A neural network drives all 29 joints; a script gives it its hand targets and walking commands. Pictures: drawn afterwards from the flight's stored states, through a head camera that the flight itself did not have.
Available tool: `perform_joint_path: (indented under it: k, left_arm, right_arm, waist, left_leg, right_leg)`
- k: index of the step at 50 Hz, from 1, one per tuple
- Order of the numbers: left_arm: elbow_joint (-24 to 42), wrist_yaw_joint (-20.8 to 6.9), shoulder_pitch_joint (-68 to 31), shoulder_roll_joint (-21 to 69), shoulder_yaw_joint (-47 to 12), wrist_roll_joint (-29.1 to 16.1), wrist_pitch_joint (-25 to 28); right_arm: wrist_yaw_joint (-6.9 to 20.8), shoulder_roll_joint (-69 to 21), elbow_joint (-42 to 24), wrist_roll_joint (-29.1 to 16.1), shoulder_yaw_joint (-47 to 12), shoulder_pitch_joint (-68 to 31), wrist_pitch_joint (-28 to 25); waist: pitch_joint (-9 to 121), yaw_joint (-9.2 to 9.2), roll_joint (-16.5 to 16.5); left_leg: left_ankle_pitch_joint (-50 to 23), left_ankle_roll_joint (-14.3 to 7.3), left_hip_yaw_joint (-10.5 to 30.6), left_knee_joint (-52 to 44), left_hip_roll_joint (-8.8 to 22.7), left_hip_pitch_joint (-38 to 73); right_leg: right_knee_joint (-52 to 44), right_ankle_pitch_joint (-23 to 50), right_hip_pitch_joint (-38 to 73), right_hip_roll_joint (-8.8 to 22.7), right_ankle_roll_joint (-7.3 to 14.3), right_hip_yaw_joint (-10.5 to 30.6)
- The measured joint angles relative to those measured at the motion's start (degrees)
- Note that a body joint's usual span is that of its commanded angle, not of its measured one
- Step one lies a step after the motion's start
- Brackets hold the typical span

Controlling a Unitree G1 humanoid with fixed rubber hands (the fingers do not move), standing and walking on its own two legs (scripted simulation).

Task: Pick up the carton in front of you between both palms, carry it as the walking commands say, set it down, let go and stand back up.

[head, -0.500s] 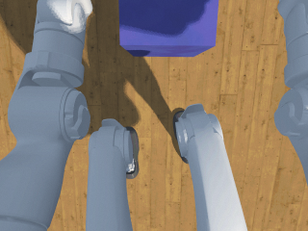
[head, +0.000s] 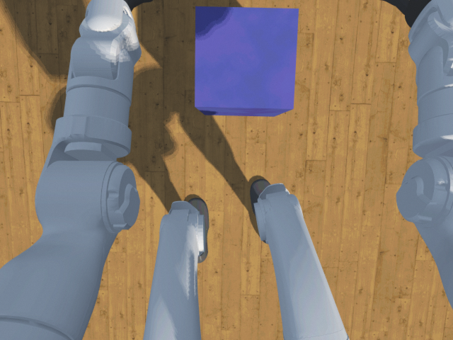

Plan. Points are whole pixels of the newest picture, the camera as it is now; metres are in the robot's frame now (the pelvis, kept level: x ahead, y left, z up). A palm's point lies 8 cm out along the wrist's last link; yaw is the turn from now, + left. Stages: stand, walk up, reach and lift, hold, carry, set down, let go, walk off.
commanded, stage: set down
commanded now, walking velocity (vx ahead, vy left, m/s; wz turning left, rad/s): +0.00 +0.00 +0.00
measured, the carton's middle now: (242, 72) +0.54 -0.10 -0.44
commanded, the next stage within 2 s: let go in 0.16 s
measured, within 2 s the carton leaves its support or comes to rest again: neither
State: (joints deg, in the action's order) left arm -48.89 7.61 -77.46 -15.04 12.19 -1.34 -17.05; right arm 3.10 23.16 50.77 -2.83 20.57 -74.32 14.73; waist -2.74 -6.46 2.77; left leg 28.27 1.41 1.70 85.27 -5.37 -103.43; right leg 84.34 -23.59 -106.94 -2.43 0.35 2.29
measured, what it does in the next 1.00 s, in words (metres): rises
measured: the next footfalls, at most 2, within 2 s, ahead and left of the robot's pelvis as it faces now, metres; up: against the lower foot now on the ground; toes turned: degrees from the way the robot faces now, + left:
none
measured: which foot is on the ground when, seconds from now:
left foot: down 0.00-1.00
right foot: down 0.00-1.00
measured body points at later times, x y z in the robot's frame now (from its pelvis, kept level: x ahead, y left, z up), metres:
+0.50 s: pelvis +0.04 -0.01 +0.13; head +0.32 -0.05 +0.48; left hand +0.50 +0.12 +0.00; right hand +0.45 -0.30 +0.00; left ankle +0.07 +0.12 -0.53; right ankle +0.09 -0.11 -0.53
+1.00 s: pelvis +0.09 +0.00 +0.20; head +0.20 +0.01 +0.64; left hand +0.34 +0.21 +0.10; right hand +0.28 -0.25 +0.11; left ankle +0.07 +0.12 -0.53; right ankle +0.09 -0.11 -0.53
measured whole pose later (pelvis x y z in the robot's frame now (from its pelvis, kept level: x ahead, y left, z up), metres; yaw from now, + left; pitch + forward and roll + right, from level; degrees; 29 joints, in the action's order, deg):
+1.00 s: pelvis +0.09 +0.00 +0.20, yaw -3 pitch +13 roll +0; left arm -29.8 0.2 0.7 -9.5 5.2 2.2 -0.9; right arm 4.8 11.6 28.2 -0.9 4.4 4.2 0.1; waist -0.6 -2.5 -0.9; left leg 17.0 -0.5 4.1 31.8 -2.4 -27.2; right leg 30.8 -13.2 -30.0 -2.5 0.6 2.8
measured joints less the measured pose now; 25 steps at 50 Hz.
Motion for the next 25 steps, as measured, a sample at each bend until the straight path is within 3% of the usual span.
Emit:
perform_joint_path:
  k: [14,20,25]
  left_arm:
    - [-0.2,-1.1,6.2,3.7,3.9,6.0,2.8]
    - [7.2,0.1,19.0,7.6,3.6,8.7,3.4]
    - [13.1,0.0,32.6,9.3,1.4,8.1,5.4]
  right_arm:
    - [2.3,-2.7,1.4,6.0,2.6,5.5,-3.6]
    - [3.9,-4.5,-4.1,9.0,0.0,17.0,-4.6]
    - [4.4,-5.9,-9.2,8.4,-3.1,29.2,-6.2]
  waist:
    - [2.1,0.93,-0.3]
    - [2.3,1.92,-0.6]
    - [2.6,2.06,-1.1]
  left_leg:
    - [-6.8,0.3,1.6,-19.6,0.7,14.3]
    - [-9.0,0.4,2.1,-27.9,1.0,22.9]
    - [-10.0,0.5,2.6,-33.9,1.5,31.4]
  right_leg:
    - [-19.5,6.3,14.6,0.1,0.5,-0.1]
    - [-27.1,8.0,23.0,0.3,1.0,-0.2]
    - [-32.7,8.8,31.4,0.1,1.4,-0.4]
